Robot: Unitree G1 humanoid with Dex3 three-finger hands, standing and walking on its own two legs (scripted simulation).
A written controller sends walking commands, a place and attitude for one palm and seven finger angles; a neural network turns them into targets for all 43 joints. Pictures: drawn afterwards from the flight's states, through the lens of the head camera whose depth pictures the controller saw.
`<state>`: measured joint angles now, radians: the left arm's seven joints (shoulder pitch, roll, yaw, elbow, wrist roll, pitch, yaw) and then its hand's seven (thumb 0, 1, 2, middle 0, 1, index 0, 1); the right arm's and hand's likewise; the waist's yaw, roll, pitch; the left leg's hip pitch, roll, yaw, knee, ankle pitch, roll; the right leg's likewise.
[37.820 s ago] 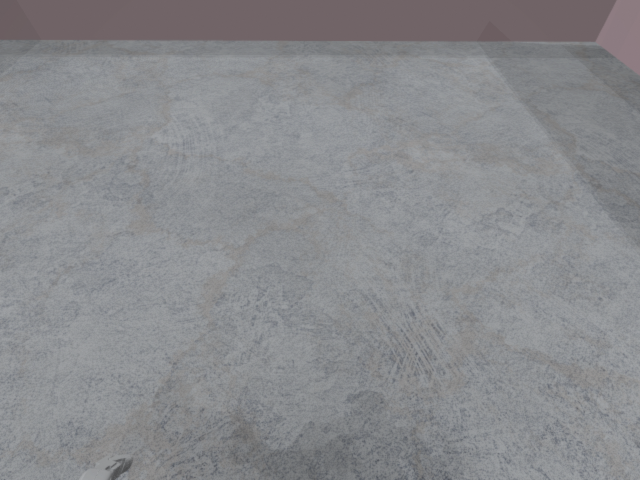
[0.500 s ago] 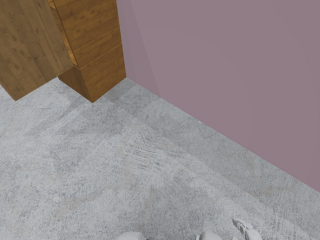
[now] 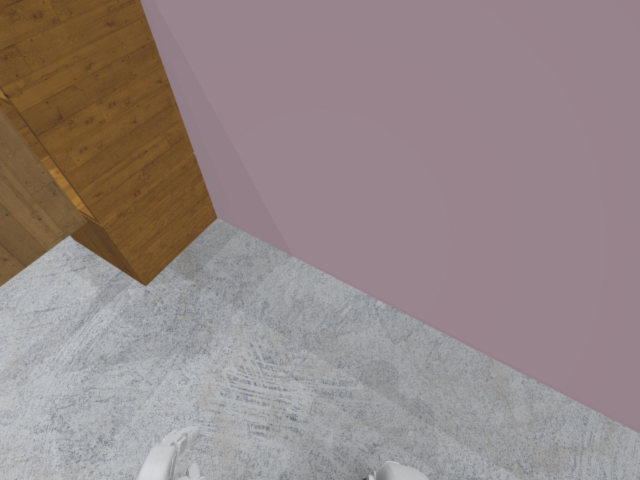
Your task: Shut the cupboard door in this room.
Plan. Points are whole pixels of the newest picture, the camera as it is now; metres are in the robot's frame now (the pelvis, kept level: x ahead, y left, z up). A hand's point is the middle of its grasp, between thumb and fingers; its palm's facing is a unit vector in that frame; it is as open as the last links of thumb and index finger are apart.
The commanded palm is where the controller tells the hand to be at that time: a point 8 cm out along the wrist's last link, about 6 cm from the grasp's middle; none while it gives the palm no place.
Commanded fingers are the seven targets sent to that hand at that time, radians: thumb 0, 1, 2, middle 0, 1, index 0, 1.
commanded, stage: walk to a spot facing it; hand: left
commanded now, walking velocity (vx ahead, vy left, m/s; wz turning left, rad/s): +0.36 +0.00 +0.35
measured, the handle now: out of the picture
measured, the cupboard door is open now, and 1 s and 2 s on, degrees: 89 89 89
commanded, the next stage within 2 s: turn to face it in 0.32 s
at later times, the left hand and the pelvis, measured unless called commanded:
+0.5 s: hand out of the picture +0.05 +0.16 -0.17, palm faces +0.35 -0.92 -0.14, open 7.3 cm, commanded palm none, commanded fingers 0.00 0.90 0.90 -0.20 -0.30 -0.20 -0.30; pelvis +0.18 +0.04 +0.00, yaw +14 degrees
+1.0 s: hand (149, 366) +0.30 +0.28 -0.12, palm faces +0.45 -0.85 -0.26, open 7.3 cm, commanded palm none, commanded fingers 0.00 0.90 0.90 -0.20 -0.30 -0.20 -0.30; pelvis +0.25 +0.03 +0.01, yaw +28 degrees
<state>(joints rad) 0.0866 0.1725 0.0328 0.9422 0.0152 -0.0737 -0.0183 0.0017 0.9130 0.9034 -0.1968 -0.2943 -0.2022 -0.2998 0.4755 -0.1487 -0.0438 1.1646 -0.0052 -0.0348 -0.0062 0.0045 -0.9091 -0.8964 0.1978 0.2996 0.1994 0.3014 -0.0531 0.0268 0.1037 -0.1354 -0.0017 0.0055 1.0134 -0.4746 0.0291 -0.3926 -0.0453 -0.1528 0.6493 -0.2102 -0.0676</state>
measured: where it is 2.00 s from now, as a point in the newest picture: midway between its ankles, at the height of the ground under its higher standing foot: (317, 472)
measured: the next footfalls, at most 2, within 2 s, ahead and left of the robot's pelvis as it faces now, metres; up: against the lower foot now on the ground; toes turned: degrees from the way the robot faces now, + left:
left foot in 0.50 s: +0.29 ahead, +0.16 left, +0.00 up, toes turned +22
right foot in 1.02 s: +0.36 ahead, -0.07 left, +0.00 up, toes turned +27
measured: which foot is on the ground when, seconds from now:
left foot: up 0.00-0.48, down 0.50-1.00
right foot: down 0.00-0.50, up 0.52-1.00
